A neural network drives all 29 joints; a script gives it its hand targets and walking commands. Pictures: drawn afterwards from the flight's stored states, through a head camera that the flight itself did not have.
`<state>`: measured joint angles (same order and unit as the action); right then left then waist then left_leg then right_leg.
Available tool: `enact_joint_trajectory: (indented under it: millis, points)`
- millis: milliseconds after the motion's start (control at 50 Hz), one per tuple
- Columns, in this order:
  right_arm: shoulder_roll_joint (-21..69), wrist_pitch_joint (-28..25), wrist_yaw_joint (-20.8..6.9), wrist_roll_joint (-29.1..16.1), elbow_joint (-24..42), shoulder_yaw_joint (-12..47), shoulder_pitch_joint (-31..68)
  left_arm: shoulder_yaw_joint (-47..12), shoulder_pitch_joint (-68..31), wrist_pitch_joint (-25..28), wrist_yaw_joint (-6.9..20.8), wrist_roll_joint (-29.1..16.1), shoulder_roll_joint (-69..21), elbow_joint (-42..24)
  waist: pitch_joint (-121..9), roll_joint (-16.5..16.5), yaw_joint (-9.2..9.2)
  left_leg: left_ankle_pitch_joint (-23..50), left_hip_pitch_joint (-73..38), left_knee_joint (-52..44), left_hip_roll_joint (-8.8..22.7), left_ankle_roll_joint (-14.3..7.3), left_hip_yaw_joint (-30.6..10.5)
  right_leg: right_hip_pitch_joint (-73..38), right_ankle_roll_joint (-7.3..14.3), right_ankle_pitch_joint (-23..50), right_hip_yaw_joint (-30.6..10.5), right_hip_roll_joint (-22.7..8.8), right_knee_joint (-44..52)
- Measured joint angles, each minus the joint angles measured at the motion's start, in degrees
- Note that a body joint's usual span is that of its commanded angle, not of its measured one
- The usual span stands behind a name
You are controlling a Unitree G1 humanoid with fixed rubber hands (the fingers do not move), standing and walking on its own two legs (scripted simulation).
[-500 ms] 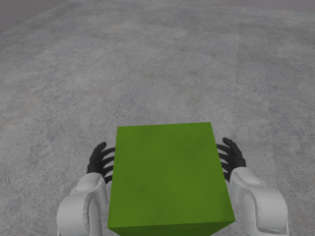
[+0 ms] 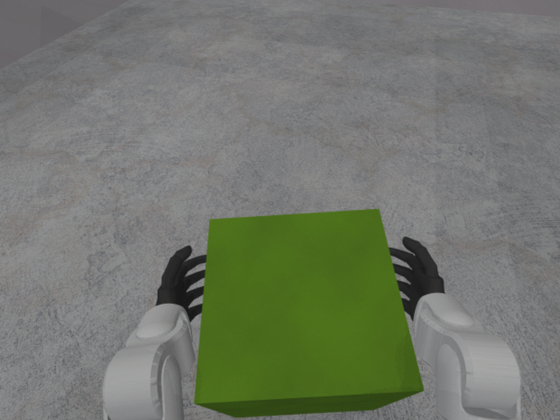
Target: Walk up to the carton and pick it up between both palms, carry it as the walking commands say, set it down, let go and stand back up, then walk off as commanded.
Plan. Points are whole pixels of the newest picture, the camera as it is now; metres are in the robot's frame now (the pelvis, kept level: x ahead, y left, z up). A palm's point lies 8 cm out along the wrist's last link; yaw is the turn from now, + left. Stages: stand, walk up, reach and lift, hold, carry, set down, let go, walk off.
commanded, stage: carry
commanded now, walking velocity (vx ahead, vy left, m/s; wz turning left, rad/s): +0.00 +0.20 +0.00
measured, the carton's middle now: (300, 324) +0.25 +0.00 +0.02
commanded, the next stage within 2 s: none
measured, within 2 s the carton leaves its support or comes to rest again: neither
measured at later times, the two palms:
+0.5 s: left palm (58, 344) +0.19 +0.27 +0.10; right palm (332, 346) +0.18 -0.03 +0.10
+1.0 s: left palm out of the picture +0.16 +0.37 +0.11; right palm (238, 390) +0.14 +0.07 +0.10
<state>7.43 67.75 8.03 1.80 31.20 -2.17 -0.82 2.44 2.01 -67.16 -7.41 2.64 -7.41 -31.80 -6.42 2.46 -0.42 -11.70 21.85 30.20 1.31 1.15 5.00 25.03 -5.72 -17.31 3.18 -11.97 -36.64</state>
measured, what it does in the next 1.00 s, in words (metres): steps to the left: right foot, then left foot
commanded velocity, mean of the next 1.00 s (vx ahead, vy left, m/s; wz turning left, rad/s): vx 0.00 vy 0.09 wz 0.00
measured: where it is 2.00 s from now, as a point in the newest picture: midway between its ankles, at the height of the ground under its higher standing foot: outside the picture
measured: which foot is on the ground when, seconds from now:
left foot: down 0.00-0.28, up 0.30-0.54, down 0.56-1.00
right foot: up 0.00-0.24, down 0.26-0.56, up 0.58-0.82, down 0.84-1.00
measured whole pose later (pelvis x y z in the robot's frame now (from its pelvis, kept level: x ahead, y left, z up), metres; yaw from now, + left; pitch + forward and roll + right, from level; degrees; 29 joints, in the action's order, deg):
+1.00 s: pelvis -0.07 +0.23 +0.01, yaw -2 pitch +3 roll -1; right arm 7.6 69.1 7.6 2.8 29.8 -2.9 -3.0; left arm 1.9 1.5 -69.1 -7.7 2.3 -7.4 -28.2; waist -8.4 -1.0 -0.4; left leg -9.6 20.7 27.1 -0.9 -4.4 8.0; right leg 17.0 -1.2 -14.5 5.6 -3.2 -29.0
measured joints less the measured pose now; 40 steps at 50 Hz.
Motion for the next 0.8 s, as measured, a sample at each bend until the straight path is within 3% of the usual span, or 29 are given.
enact_joint_trajectory:
  millis: [60, 120, 200, 260, 300, 340, 380, 420, 500, 560, 600, 640, 700, 760, 800]
  points:
    - [0.0, -0.3, -0.1, 0.2, -2.5, 0.6, -0.3, 0.9, 0.0, -1.4, 0.0, 0.2, -0.1, 0.8, 0.0, -0.8, 0.75, -1.6, 1.6, 2.5, 0.5, -2.3, 0.2, 5.1, 1.6, -12.7, -1.1, 3.9, -15.9]
    - [0.1, -0.3, -0.2, 0.3, -2.0, 0.4, -1.3, 0.5, 0.0, -1.9, -0.1, 0.1, 0.0, 0.9, 0.1, -1.3, 1.31, -1.4, 2.2, 2.1, 0.1, -3.6, 0.4, 7.2, 2.7, -11.9, 0.7, 6.7, -24.7]
    - [0.1, -0.7, -0.4, 0.4, -0.4, 0.3, -1.7, 0.0, -0.1, -1.2, -0.2, -0.2, 0.0, 0.2, -0.2, -1.9, 1.25, -0.8, 3.3, 2.2, -1.4, -5.3, 1.8, 3.8, 4.0, -10.7, 3.4, 9.1, -17.2]
    - [0.1, -0.7, -0.4, 0.7, 0.4, 0.2, -1.9, -0.1, -0.4, -0.8, -0.2, -0.5, 0.0, 0.3, -1.0, -2.4, 1.24, -1.0, 4.3, 3.3, -3.1, -6.3, 3.5, -3.2, 5.6, -4.2, 4.8, 9.7, -0.8]
    - [0.1, -0.5, -0.4, 0.9, 0.1, -0.5, -2.1, -0.6, -0.4, 0.0, -0.2, -0.7, -0.1, 2.2, -1.1, -4.6, 1.32, -4.6, 5.7, 6.8, -2.7, -4.6, 3.3, -3.6, 7.8, -1.0, 4.9, 9.9, 1.0]
    - [0.2, 0.3, -0.3, 1.1, -0.6, -0.7, -2.5, -0.7, 0.0, -0.1, -0.2, -0.7, -0.1, 3.6, -1.1, -4.8, 0.77, -9.5, 8.1, 15.1, -3.2, -2.4, 1.3, -4.3, 7.5, -0.7, 4.6, 8.9, 2.0]
    - [0.2, 0.9, -0.2, 1.0, -0.6, -0.4, -2.7, -0.6, 0.9, -0.3, -0.1, -0.7, -0.2, 3.4, -0.7, -4.5, 0.38, -8.8, 9.6, 21.5, -2.9, -1.0, -0.9, -5.4, 6.3, 0.6, 4.0, 7.6, 4.3]
    - [0.2, 1.0, -0.1, 0.9, -0.1, 0.0, -2.6, -0.5, 1.6, -0.2, 0.0, -0.7, -0.3, 2.3, -0.2, -3.8, 0.14, -7.3, 9.4, 22.1, -1.6, 0.1, -2.0, -5.8, 5.1, 2.1, 3.2, 6.3, 6.1]
    - [0.1, 0.8, 0.1, 0.3, 1.8, -0.1, -1.8, -0.7, 1.3, 0.3, 0.0, -0.7, -0.2, 0.1, 0.5, -2.0, -0.05, -8.0, 5.4, 12.6, 0.5, 1.1, -2.3, -4.9, 2.6, 3.3, 2.1, 3.1, 6.4]
    - [0.0, 0.7, 0.1, -0.2, 2.4, -0.4, -0.7, -0.9, 0.8, 0.3, -0.1, -0.2, -0.1, -1.0, 0.7, -1.5, -0.20, -1.5, -0.8, -0.9, 1.3, 1.5, -0.6, -3.2, 0.1, 2.2, 1.5, 1.2, 3.1]
    - [0.0, -0.3, 0.1, -0.1, -0.2, 0.2, -0.3, 0.1, 0.3, 0.0, 0.0, -0.1, 0.0, -0.1, 0.6, -0.4, -0.08, -0.2, 0.6, 1.0, 0.3, -0.1, -0.2, -0.8, -0.2, -5.1, 0.1, 1.2, -2.3]
    - [0.0, -0.4, 0.0, 0.0, -2.0, 0.5, -0.6, 0.6, 0.2, -1.0, -0.1, 0.0, -0.1, 0.7, 0.6, -0.6, 0.70, -1.4, 1.0, 2.1, 0.6, -1.7, -0.1, 1.3, 0.6, -11.6, -0.6, 3.8, -9.3]
    - [0.1, -0.4, -0.2, 0.2, -1.9, 0.4, -1.8, 0.4, 0.4, -1.8, -0.2, 0.0, -0.1, 0.9, 0.3, -0.9, 1.59, -1.3, 1.0, 1.4, 0.5, -3.0, 0.1, 2.3, 1.7, -11.9, 0.5, 6.4, -14.6]
    - [0.2, -0.7, -0.4, 0.3, -1.0, 0.2, -2.5, -0.1, 0.2, -1.7, -0.3, -0.1, -0.1, 0.7, -0.1, -1.1, 1.82, -0.3, 1.0, 0.4, -0.2, -3.9, 0.7, 0.2, 2.3, -10.8, 2.0, 8.0, -10.8]
    - [0.2, -0.8, -0.5, 0.5, -0.6, 0.1, -2.7, -0.3, 0.0, -1.6, -0.4, -0.3, 0.0, 0.7, -0.6, -1.2, 1.77, 0.1, 1.1, 0.0, -0.8, -4.4, 1.3, -3.1, 2.8, -8.2, 2.8, 8.9, -3.4]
